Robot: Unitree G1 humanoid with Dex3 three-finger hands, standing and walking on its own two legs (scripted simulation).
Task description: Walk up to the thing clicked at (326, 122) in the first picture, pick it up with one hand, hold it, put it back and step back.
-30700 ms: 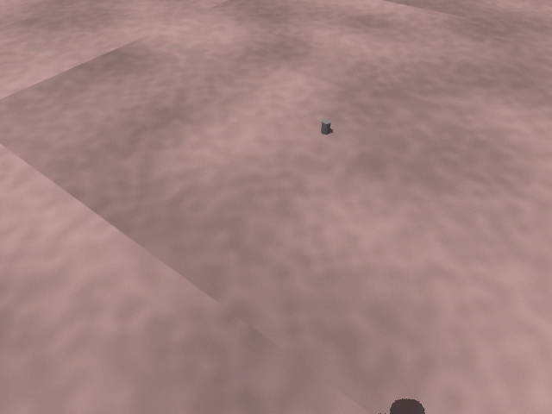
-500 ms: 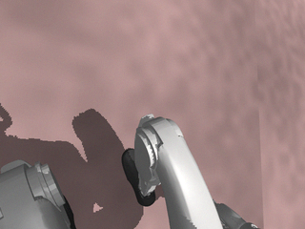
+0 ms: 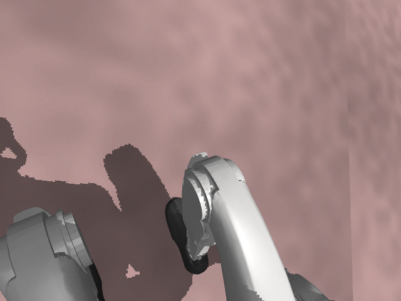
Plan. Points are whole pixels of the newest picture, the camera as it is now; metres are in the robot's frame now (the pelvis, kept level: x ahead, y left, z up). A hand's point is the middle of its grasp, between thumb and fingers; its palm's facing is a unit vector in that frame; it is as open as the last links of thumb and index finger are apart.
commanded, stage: settle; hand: left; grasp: from above
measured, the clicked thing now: out of the picture +0.48 +0.32 -0.26
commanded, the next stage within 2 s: lift in 0.66 s
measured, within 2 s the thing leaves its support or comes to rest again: neither
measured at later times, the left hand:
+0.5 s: hand out of the picture +0.45 +0.32 -0.12, palm faces -0.44 -0.10 -0.89, open 7.7 cm
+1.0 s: hand out of the picture +0.44 +0.32 -0.07, palm faces -0.45 -0.11 -0.89, open 7.7 cm
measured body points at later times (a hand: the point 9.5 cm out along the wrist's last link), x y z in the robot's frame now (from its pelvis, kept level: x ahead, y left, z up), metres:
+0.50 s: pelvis +0.00 -0.01 +0.03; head +0.22 +0.08 +0.41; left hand +0.47 +0.32 -0.07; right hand +0.08 -0.27 -0.07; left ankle +0.06 +0.13 -0.27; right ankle +0.12 -0.12 -0.27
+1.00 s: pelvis -0.01 -0.01 +0.06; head +0.21 +0.07 +0.45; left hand +0.46 +0.32 -0.02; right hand +0.05 -0.28 -0.05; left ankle +0.06 +0.13 -0.27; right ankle +0.12 -0.12 -0.27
